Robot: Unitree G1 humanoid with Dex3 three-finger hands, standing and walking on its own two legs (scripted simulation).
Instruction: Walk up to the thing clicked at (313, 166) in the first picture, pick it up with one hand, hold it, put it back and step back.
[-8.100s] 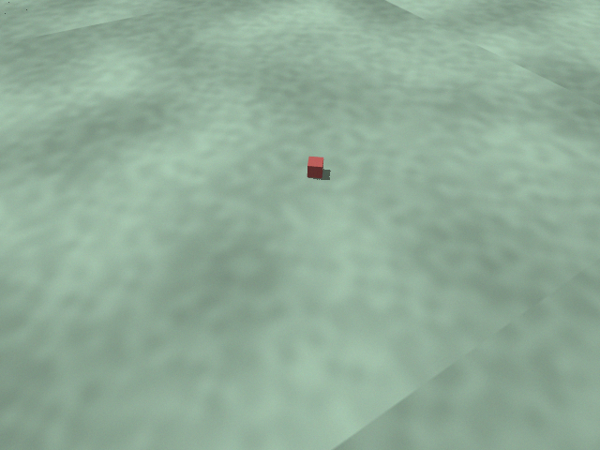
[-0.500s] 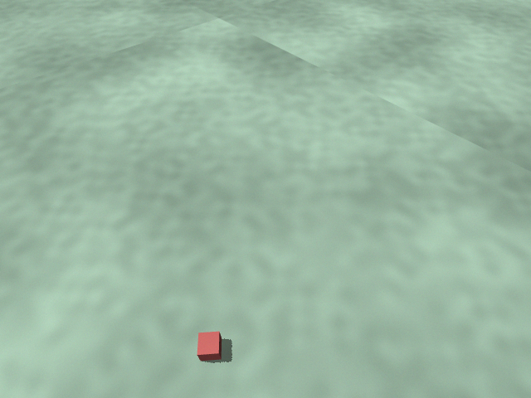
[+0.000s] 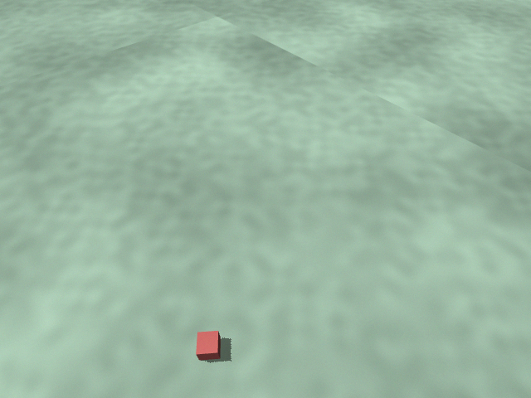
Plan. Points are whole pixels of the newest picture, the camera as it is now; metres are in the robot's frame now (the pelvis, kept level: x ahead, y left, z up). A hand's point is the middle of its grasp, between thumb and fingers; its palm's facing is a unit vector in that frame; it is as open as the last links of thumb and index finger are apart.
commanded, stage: stand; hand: left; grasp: from above
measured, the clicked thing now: (208, 345) +0.41 +0.23 -0.75
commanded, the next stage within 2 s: rise first in 0.20 s
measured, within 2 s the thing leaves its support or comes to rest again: neither
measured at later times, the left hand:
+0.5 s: hand out of the picture +0.13 +0.25 -0.17, palm faces +0.00 -0.95 -0.33, open 8.5 cm
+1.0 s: hand out of the picture +0.12 +0.26 -0.23, palm faces -0.15 -0.89 -0.44, open 13.9 cm
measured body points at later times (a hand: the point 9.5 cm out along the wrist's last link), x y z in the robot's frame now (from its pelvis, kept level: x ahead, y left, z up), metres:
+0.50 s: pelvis -0.02 +0.00 -0.02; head +0.04 +0.01 +0.43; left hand +0.13 +0.30 -0.15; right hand +0.08 -0.27 -0.14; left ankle -0.01 +0.13 -0.75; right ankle -0.01 -0.13 -0.75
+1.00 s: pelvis -0.02 +0.01 -0.09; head +0.07 +0.02 +0.35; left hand +0.12 +0.31 -0.20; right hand +0.14 -0.25 -0.18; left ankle -0.01 +0.13 -0.75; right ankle -0.01 -0.13 -0.75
